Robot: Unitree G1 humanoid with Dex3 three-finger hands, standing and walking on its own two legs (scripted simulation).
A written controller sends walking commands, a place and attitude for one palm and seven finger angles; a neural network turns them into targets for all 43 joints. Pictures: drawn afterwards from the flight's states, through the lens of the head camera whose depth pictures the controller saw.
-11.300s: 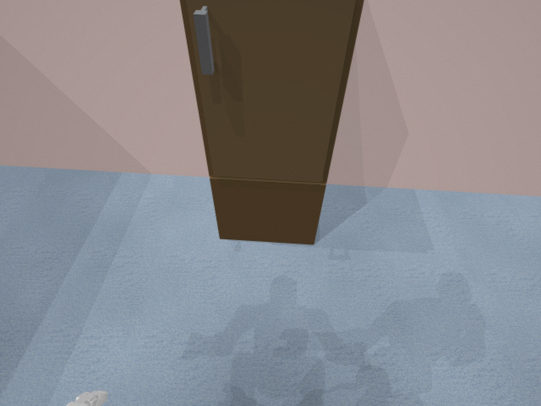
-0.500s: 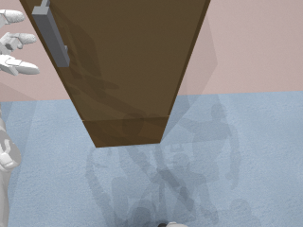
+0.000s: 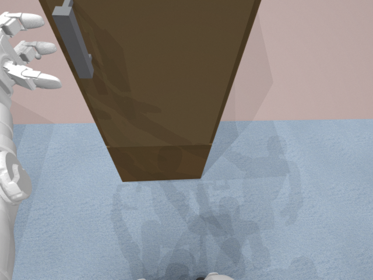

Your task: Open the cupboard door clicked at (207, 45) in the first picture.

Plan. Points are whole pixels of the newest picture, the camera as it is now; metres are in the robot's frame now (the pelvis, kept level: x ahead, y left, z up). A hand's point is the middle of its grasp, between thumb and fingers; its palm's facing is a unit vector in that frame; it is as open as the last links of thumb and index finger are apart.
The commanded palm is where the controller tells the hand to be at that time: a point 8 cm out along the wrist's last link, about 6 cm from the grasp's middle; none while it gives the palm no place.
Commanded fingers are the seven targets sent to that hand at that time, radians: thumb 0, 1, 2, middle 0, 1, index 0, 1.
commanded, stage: move the hooked fingers beside the handle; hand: left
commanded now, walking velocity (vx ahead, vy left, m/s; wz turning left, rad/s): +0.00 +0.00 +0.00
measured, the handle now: (78, 39) +0.57 +0.18 +0.16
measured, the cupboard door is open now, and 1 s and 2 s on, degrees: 0 0 0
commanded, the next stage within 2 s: slide the fingers in behind the handle in 0.18 s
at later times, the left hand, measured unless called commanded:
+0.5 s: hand (42, 55) +0.52 +0.23 +0.16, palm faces -0.03 -1.00 +0.01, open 14.0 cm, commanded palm +0.50 +0.27 +0.16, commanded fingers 0.00 -0.50 0.30 -0.30 -1.20 -0.30 -1.20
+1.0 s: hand (62, 55) +0.52 +0.20 +0.16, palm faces -0.03 -1.00 +0.01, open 14.0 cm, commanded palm +0.50 +0.24 +0.16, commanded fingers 0.00 -0.50 0.30 -0.30 -1.20 -0.30 -1.20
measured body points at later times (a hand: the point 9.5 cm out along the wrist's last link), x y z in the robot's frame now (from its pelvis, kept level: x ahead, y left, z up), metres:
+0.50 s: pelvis +0.00 +0.01 +0.00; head +0.10 +0.02 +0.44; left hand +0.52 +0.29 +0.17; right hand -0.05 -0.26 -0.10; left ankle -0.02 +0.10 -0.72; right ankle -0.01 -0.12 -0.72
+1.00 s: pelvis +0.01 +0.00 +0.00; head +0.09 +0.02 +0.44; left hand +0.52 +0.25 +0.16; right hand +0.00 -0.26 -0.11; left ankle -0.02 +0.10 -0.72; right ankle -0.01 -0.12 -0.72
